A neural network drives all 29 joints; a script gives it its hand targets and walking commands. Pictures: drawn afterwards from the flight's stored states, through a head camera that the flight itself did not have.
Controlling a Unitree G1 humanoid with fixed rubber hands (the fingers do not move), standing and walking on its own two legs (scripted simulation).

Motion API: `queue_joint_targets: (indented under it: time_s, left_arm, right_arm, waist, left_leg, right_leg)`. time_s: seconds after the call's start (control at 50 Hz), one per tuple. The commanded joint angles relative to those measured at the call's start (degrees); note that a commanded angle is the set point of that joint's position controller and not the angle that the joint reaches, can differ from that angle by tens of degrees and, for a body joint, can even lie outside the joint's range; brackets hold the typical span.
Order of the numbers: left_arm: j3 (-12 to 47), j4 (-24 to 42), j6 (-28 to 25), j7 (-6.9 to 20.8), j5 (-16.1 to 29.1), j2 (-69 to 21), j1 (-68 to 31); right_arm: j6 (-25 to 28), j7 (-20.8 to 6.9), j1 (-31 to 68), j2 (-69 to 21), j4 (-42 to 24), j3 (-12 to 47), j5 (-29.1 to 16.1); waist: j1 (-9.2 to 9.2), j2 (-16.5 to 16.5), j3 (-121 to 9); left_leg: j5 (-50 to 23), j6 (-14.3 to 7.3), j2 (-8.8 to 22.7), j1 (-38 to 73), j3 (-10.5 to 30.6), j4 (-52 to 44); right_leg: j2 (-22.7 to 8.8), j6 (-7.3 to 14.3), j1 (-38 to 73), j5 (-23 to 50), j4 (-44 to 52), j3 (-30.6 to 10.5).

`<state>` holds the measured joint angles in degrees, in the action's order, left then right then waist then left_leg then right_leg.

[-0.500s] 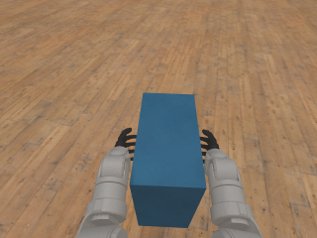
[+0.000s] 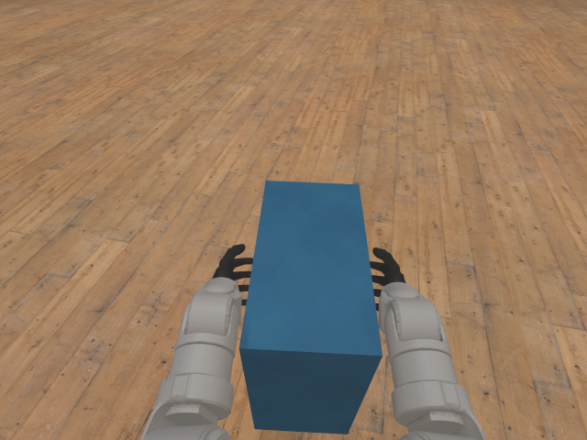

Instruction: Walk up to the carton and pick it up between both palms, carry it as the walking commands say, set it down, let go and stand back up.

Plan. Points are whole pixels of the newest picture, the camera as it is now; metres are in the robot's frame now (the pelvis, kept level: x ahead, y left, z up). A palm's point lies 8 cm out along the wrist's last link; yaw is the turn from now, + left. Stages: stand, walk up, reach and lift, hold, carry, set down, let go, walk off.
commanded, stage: hold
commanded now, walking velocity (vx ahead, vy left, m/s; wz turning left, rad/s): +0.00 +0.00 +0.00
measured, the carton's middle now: (306, 307) +0.33 +0.00 -0.02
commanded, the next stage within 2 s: carry in 1.06 s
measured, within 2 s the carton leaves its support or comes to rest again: neither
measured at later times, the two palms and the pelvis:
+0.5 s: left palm (225, 294) +0.30 +0.12 +0.05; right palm (395, 300) +0.30 -0.12 +0.05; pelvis -0.01 +0.00 +0.00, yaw +0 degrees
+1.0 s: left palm (225, 293) +0.30 +0.12 +0.05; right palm (395, 300) +0.30 -0.12 +0.05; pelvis +0.00 +0.00 +0.00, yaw +0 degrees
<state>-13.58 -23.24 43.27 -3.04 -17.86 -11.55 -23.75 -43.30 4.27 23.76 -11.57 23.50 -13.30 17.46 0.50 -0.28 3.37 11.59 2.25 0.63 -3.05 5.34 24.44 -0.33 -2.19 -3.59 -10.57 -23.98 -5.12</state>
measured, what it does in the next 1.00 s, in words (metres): stands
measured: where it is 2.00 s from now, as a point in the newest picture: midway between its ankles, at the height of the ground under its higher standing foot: outside the picture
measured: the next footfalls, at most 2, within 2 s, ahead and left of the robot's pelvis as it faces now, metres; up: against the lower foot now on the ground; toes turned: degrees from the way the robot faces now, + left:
left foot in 1.50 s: +0.16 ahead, +0.09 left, +0.00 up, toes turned +3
right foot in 1.84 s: +0.40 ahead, -0.18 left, +0.00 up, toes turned -23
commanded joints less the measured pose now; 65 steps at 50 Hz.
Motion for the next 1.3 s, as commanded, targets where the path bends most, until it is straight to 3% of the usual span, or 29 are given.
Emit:
queue_joint_targets:
  time_s: [0.0,0.3,0.8,1.02,1.04,1.06,1.08,1.12,1.14,1.18,1.2,1.22,1.26,1.28]
  left_arm:
    - [26.33,1.73,-2.76,12.65,14.02,-60.28,-29.06]
    - [25.04,-0.55,-3.18,12.59,13.64,-60.66,-32.13]
    - [27.06,2.63,-2.8,12.15,14.41,-60.69,-25.8]
    - [27.08,2.7,-2.83,12.16,14.56,-61.29,-25.46]
    - [29.32,-0.27,-2.86,12.39,16.24,-58.14,-29.02]
    - [28.5,0.25,-2.95,11.91,16.86,-58.62,-28.71]
    - [29.04,1.5,-3.03,11.57,17.68,-59.38,-30.08]
    - [32.28,7.73,-3.14,10.65,20.29,-61.54,-33.69]
    - [34.28,10.54,-2.63,9.95,21.6,-62.58,-34.72]
    - [36.36,12.83,-0.49,8.68,22.4,-62.0,-33.4]
    - [36.68,13.01,0.76,8.4,22.48,-60.32,-32.46]
    - [36.81,12.84,1.97,8.19,23.2,-59.3,-32.08]
    - [37.96,15.3,3.9,7.33,25.55,-59.62,-30.2]
    - [37.95,17.48,4.75,6.44,25.69,-59.13,-28.42]
  right_arm:
    - [2.86,-13.11,28.22,-62.09,-1.98,26.67,-13.97]
    - [3.33,-13.35,31.87,-61.72,-0.49,26.04,-13.72]
    - [2.75,-13.16,25.75,-60.66,-5.15,29.02,-14.87]
    - [2.68,-13.4,25.65,-60.38,-5.45,29.02,-15.05]
    - [3.1,-13.17,26.9,-58.64,-0.93,29.55,-15.62]
    - [3.41,-12.83,27.85,-58.27,-1.71,29.62,-16.06]
    - [3.61,-12.45,29.9,-58.7,-3.74,31.06,-16.94]
    - [3.71,-11.52,32.81,-60.84,-9.2,35.31,-19.88]
    - [3.39,-11.04,33.8,-61.59,-12.31,37.2,-21.18]
    - [1.41,-9.54,33.03,-60.51,-14.74,38.57,-21.9]
    - [0.22,-8.65,30.88,-58.72,-14.2,38.16,-21.14]
    - [-0.88,-7.78,30.12,-57.43,-14.09,37.76,-20.3]
    - [-3.07,-6.31,29.69,-57.42,-17.63,38.83,-20.71]
    - [-4.54,-5.74,30.1,-57.79,-20.41,39.93,-21.81]
  waist:
    - [-0.1,-0.2,-14.88]
    - [-0.08,0.04,-14.0]
    - [-0.1,0.39,-15.99]
    - [-0.29,0.01,-15.56]
    - [-0.28,0.88,-13.9]
    - [-0.05,1.75,-14.82]
    - [-0.03,2.42,-15.09]
    - [-0.31,1.63,-18.25]
    - [-0.76,-0.7,-19.9]
    - [-1.15,-10.05,-23.01]
    - [-0.68,-11.7,-21.81]
    - [-0.07,-10.86,-19.86]
    - [0.86,-5.6,-21.24]
    - [1.27,5.28,-20.15]
  left_leg:
    - [-2.66,-2.05,-6.33,-0.12,-2.51,-4.62]
    - [2.67,-2.25,-6.18,-1.43,-2.44,-4.19]
    - [-6.18,-2.21,-6.5,1.23,-2.02,-4.09]
    - [-4.93,-2.15,-6.53,0.41,-1.93,-4.26]
    - [12.28,-0.38,3.45,-8.12,-1.22,-1.67]
    - [17.82,-0.69,3.23,-7.87,-0.38,-1.25]
    - [22.76,-1.16,2.45,-9.21,-0.95,-0.29]
    - [19.57,-1.76,2.58,-6.42,-1.59,2.1]
    - [20.04,-2.75,4.06,-4.66,0.53,0.21]
    - [27.13,-6.14,11.66,-3.09,10.2,-9.52]
    - [30.07,-7.84,14.67,-7.13,12.36,-13.38]
    - [31.78,-8.32,14.66,-13.18,10.47,-13.04]
    - [28.69,-5.17,8.54,-20.3,0.75,-2.2]
    - [23.97,-1.51,3.04,-25.36,-6.48,9.75]
  right_leg:
    - [6.49,1.36,3.42,2.84,3.57,2.49]
    - [6.13,1.79,0.97,-3.03,3.31,2.45]
    - [6.14,1.09,3.49,5.96,3.5,2.27]
    - [6.34,1.38,3.21,4.54,3.48,2.3]
    - [-6.7,2.91,-12.63,-14.99,3.78,-2.84]
    - [-6.16,3.66,-14.59,-23.86,5.4,-4.8]
    - [-5.34,4.2,-16.39,-29.33,4.96,-4.28]
    - [-3.66,4.6,-17.38,-24.44,0.69,-1.95]
    - [-1.9,4.28,-19.06,-21.99,-4.05,0.69]
    - [1.9,2.56,-21.73,-17.33,-18.38,8.28]
    - [0.14,2.5,-20.51,-16.4,-19.1,8.86]
    - [-0.96,2.72,-16.46,-15.41,-14.75,9.25]
    - [0.25,3.65,-4.09,-13.63,-2.7,8.64]
    - [-5.36,5.65,-1.13,-23.83,6.23,-2.61]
